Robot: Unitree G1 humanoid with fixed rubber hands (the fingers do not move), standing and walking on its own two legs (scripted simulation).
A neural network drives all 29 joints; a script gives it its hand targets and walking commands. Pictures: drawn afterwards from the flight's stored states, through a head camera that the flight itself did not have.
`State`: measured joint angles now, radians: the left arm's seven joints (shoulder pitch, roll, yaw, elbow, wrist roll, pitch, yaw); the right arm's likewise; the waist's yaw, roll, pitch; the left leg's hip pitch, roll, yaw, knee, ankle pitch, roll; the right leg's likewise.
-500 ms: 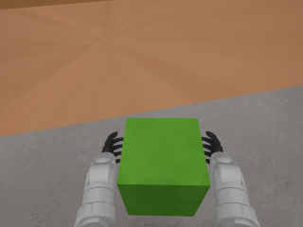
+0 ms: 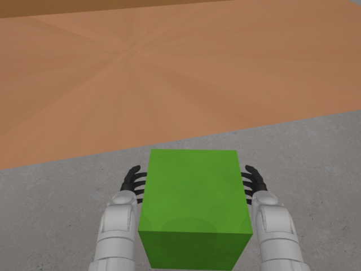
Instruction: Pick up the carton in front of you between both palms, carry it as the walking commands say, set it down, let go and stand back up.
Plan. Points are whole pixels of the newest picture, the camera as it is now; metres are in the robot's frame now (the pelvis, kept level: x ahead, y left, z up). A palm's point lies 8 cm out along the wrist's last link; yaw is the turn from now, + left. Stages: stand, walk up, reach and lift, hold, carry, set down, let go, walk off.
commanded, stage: reach and lift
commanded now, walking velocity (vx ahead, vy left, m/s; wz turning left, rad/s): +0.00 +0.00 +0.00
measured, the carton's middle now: (192, 211) +0.29 +0.00 -0.05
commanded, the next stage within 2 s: hold in 0.14 s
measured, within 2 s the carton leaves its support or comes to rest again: neither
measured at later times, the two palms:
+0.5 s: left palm (124, 197) +0.27 +0.15 +0.05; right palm (261, 197) +0.27 -0.15 +0.05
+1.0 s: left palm (114, 174) +0.31 +0.18 +0.08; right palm (245, 167) +0.33 -0.12 +0.08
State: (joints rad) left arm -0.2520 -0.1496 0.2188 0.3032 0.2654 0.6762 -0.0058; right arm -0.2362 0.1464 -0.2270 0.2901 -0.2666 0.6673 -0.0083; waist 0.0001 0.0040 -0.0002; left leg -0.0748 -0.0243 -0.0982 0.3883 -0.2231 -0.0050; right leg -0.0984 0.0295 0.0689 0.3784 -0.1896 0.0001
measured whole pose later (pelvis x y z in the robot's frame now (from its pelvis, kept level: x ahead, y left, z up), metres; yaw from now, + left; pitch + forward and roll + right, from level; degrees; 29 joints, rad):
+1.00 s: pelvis +0.03 +0.01 -0.01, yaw +1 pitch +2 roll +0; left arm -0.25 -0.11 0.15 -0.03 0.15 1.01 0.07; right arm -0.29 0.11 -0.14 0.03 -0.14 0.98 -0.06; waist 0.00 -0.01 -0.17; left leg -0.25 -0.03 -0.03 0.54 -0.31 0.02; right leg -0.31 -0.03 0.00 0.63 -0.40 0.00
